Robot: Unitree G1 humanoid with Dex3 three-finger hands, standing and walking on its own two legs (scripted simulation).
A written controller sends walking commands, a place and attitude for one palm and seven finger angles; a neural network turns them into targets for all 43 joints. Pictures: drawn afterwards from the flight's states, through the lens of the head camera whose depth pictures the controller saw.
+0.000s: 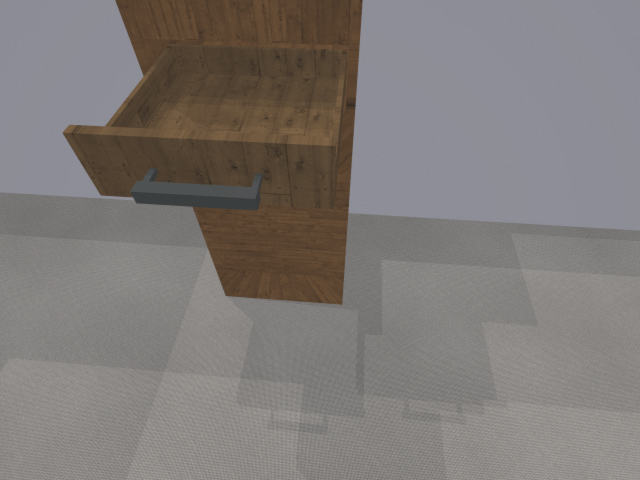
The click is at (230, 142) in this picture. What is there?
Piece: drawer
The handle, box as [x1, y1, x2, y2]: [130, 168, 262, 210]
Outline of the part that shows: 130,191 135,201 139,203 257,210 260,199 258,191 262,177 261,174 255,173 252,185 250,187 154,182 153,180 157,174 157,171 155,168 149,168 144,178 141,181 136,181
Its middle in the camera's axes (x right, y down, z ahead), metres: -0.18 -0.08 +0.57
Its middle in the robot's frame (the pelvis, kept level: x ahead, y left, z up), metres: +0.48 +0.20 +0.09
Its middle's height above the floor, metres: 0.87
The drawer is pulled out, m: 0.30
